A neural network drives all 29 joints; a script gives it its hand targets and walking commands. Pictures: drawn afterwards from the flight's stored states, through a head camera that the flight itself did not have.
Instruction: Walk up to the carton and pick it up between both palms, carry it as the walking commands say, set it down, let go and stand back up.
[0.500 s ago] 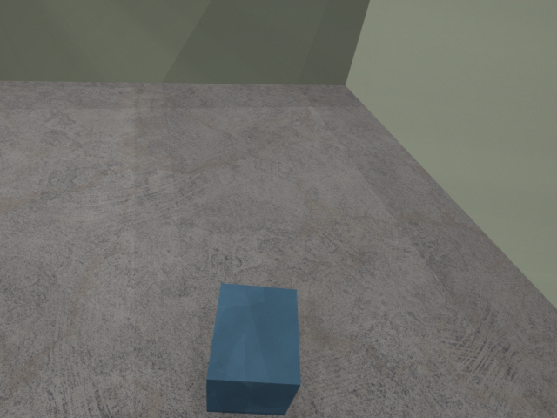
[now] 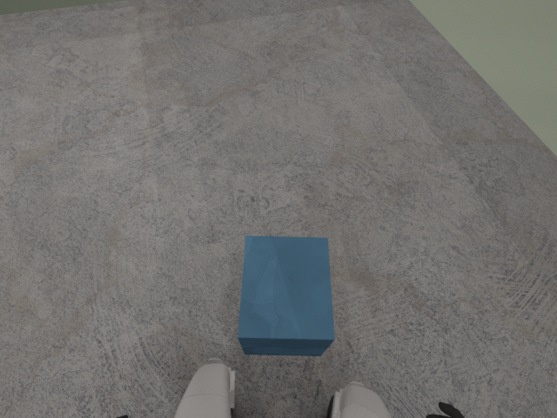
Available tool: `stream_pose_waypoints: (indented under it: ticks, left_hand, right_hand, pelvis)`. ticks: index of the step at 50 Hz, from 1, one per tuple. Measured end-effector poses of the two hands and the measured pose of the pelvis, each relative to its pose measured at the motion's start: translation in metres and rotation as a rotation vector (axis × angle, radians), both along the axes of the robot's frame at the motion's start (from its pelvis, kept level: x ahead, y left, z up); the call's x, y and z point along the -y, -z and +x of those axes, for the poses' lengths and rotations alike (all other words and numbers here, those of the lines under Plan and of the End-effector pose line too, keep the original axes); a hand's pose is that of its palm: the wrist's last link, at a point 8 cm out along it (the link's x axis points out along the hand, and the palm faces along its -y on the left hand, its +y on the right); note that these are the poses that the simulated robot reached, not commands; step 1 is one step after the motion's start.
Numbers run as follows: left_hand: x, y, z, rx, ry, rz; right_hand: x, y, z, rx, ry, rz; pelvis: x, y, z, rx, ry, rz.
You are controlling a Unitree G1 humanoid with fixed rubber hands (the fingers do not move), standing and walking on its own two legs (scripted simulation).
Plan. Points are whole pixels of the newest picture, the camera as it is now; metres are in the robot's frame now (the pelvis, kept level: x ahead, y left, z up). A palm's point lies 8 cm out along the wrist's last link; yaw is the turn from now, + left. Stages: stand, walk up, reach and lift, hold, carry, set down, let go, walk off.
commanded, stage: walk up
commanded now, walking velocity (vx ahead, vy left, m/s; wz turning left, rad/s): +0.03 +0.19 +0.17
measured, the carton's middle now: (284, 298) +0.45 -0.02 -0.61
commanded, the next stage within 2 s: none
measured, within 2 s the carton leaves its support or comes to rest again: neither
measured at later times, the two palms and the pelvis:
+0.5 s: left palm out of the picture +0.03 +0.29 -0.12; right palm out of the picture +0.11 -0.19 -0.14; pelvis +0.00 +0.03 +0.01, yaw +1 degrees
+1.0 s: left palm out of the picture +0.02 +0.23 -0.12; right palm out of the picture +0.04 -0.23 -0.12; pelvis -0.02 -0.01 +0.02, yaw +0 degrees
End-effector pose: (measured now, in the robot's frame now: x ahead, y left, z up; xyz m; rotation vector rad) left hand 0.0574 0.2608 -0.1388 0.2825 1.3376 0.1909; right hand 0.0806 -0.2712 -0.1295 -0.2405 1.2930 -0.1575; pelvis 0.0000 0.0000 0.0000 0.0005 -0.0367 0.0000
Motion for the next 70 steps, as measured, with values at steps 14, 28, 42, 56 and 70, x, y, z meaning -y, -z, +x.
stream_pose_waypoints:
  ticks: [14,28,42,56,70]
  left_hand:
    - [-0.046,0.008,0.052,0.142,-0.072,-0.134]
    - [-0.018,-0.029,-0.053,-0.081,-0.1,-0.025]
    - [0.014,-0.01,-0.039,0.022,-0.138,-0.153]
    - [0.049,-0.031,-0.045,0.066,-0.079,-0.087]
    - [0.047,-0.01,-0.095,-0.03,-0.128,-0.103]
  right_hand:
    - [-0.083,-0.025,0.01,0.025,-0.011,-0.01]
    - [-0.078,0.011,0.022,0.036,-0.027,0.123]
    - [-0.059,-0.024,-0.021,-0.001,-0.018,0.013]
    - [-0.03,-0.002,-0.063,-0.029,0.039,0.121]
    - [-0.009,-0.005,-0.122,-0.156,0.054,0.024]
  pelvis:
    - [-0.043,-0.009,0.024,-0.028,-0.039,-0.023]
    - [-0.03,-0.016,0.001,-0.046,-0.025,-0.004]
    - [-0.019,-0.025,-0.007,-0.048,-0.034,-0.002]
    - [0.021,-0.026,-0.019,-0.019,-0.024,0.011]
    - [0.022,-0.018,-0.053,-0.026,-0.016,-0.011]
